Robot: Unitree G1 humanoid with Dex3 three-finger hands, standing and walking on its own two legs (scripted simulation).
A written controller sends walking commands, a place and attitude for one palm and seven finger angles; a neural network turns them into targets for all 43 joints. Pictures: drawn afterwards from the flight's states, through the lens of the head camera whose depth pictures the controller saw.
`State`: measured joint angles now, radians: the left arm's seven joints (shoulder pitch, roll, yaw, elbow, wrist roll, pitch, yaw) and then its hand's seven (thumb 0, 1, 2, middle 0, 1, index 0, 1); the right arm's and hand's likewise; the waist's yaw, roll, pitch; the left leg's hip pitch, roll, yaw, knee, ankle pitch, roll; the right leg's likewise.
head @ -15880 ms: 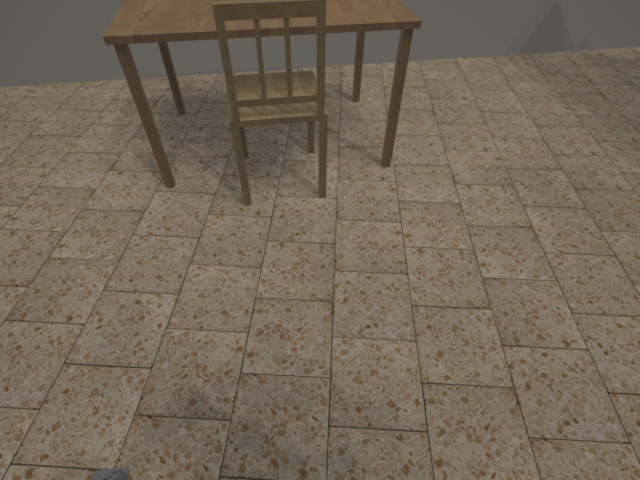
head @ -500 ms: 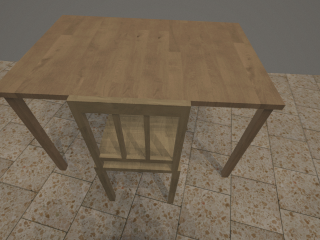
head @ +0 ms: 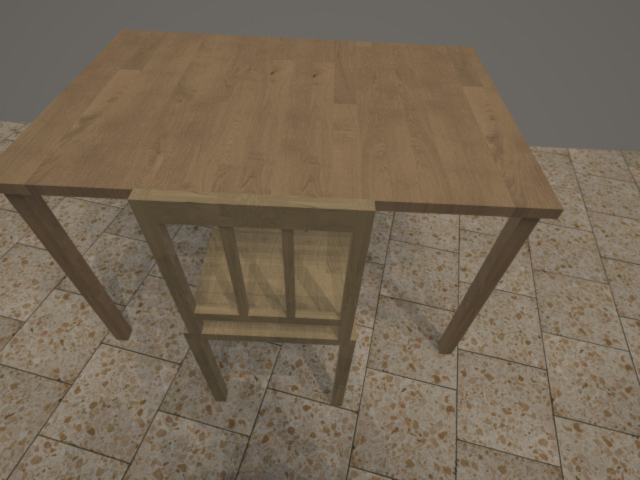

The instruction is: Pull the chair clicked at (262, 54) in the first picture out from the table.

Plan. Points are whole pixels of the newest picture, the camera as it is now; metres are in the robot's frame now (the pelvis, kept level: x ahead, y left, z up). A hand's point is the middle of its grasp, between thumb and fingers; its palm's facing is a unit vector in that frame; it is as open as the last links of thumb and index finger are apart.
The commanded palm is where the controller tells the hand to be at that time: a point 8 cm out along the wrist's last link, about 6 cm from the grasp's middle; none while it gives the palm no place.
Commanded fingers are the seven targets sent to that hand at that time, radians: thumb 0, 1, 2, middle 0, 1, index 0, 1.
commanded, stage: raise the hand toward the chair's back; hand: left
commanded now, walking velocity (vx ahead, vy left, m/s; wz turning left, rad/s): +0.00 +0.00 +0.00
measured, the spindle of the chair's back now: (235, 272) +0.47 +0.19 -0.11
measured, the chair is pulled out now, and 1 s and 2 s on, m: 0.00 0.00 0.00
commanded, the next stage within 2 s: none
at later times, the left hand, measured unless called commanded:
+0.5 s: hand (221, 474) +0.15 +0.13 -0.08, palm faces +0.03 -1.00 +0.04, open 9.2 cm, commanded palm +0.12 +0.21 -0.07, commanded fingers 0.00 0.39 0.68 -0.15 -0.22 -0.15 -0.22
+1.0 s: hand (195, 448) +0.17 +0.17 -0.05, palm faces +0.07 -1.00 -0.06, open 13.6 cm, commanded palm +0.14 +0.22 -0.05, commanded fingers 0.00 -0.20 0.43 -0.09 -0.13 -0.09 -0.13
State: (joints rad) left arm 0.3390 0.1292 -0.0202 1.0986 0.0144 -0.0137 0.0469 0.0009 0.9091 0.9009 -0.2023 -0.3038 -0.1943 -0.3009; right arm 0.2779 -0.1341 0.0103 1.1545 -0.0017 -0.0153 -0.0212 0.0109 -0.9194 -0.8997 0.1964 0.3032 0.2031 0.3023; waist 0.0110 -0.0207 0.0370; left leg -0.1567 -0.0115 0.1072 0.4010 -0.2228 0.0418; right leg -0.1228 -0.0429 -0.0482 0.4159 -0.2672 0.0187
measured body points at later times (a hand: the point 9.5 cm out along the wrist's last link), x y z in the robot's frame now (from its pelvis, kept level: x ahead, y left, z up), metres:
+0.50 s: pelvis -0.04 -0.03 -0.09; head -0.01 -0.01 +0.35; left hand +0.14 +0.19 -0.07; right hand +0.19 -0.28 -0.12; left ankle +0.00 +0.09 -0.74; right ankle -0.03 -0.13 -0.74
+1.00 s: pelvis -0.04 -0.03 -0.09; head +0.03 -0.03 +0.35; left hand +0.16 +0.22 -0.05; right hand +0.11 -0.28 -0.19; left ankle +0.00 +0.09 -0.74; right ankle -0.03 -0.13 -0.74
